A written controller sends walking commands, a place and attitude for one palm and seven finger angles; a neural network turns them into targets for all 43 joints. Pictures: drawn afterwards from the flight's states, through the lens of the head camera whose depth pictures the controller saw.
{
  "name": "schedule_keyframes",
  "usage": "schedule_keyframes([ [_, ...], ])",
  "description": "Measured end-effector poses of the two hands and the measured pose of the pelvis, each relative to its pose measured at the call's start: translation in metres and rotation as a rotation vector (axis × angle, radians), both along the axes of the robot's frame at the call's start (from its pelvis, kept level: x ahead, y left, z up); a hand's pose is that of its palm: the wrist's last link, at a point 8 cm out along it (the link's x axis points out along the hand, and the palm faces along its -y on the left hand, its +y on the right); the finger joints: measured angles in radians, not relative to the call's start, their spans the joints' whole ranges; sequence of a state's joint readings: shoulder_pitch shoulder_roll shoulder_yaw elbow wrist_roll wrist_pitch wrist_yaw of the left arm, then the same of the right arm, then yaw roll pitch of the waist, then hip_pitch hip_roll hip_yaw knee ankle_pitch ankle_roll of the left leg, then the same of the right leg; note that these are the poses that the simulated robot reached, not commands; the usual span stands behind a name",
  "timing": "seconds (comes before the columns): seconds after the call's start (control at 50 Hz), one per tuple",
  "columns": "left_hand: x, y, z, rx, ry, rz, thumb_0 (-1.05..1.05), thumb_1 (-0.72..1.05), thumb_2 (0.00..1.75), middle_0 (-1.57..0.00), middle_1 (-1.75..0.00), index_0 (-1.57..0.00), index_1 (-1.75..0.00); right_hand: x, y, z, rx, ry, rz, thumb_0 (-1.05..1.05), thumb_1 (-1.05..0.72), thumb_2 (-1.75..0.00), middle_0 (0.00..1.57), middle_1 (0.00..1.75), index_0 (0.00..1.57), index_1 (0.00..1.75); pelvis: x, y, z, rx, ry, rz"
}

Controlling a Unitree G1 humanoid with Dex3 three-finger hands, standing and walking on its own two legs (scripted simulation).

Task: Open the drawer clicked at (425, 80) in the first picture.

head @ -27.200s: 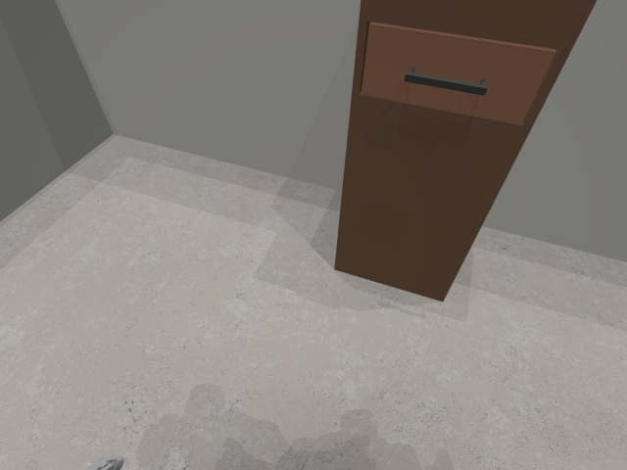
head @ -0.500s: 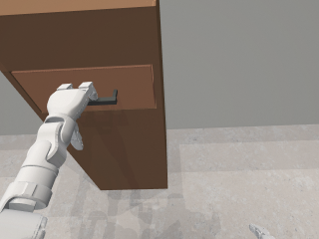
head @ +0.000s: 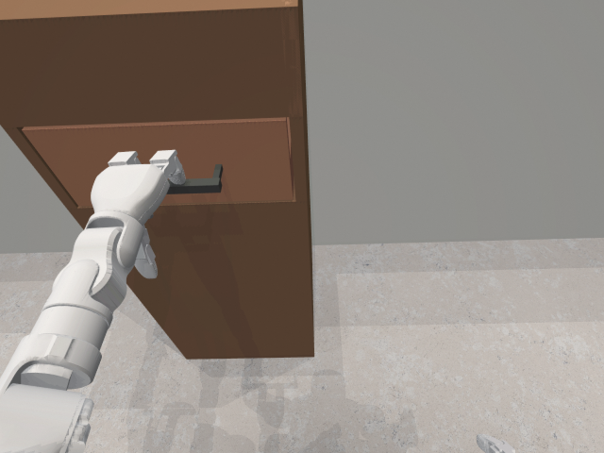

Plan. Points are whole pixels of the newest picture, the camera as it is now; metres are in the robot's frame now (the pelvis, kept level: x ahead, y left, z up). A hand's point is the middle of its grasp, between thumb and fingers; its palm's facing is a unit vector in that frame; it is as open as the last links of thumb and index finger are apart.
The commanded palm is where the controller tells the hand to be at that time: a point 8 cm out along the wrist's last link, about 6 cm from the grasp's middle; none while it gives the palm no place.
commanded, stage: lower the fingers behind the handle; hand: left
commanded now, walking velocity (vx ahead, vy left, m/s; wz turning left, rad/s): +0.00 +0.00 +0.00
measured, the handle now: (166, 179) +0.49 +0.25 +0.09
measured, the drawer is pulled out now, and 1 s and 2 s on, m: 0.00 0.00 0.00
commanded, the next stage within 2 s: lift the fingers back up to retry in 0.46 s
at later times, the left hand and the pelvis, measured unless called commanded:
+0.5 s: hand (149, 215) +0.40 +0.25 +0.10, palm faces +0.03 -0.02 -1.00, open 14.0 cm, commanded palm +0.37 +0.25 +0.12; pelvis -0.01 +0.00 +0.00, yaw +0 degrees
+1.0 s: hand (151, 202) +0.41 +0.24 +0.12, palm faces +0.04 -0.02 -1.00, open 13.8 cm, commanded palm +0.38 +0.24 +0.19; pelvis +0.00 +0.01 +0.00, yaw +0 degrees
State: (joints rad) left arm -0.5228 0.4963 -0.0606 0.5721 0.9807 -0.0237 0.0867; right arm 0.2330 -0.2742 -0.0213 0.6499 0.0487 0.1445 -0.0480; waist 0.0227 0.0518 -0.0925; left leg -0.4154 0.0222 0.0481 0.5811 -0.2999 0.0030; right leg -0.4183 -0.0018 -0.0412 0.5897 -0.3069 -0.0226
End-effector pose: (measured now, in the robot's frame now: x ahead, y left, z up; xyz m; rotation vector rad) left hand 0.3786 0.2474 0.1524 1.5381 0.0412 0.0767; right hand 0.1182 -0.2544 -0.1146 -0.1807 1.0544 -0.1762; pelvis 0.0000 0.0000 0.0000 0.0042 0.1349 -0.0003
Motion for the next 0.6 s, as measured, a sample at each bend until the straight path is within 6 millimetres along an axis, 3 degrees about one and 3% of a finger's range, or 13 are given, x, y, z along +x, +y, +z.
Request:
schedule_keyframes([
  [0.6,0.001,-0.001,-0.001,0.015,-0.006,0.001,0.0,-0.49,0.3,-0.26,-1.28,-0.28,-1.23,-0.027,0.003,-0.005,-0.003,0.029,-0.01,0.01,-0.9,-0.9,0.2,0.29,0.2,0.3,-0.012,0.003,-0.003,-0.001,0.004,0.0],
])
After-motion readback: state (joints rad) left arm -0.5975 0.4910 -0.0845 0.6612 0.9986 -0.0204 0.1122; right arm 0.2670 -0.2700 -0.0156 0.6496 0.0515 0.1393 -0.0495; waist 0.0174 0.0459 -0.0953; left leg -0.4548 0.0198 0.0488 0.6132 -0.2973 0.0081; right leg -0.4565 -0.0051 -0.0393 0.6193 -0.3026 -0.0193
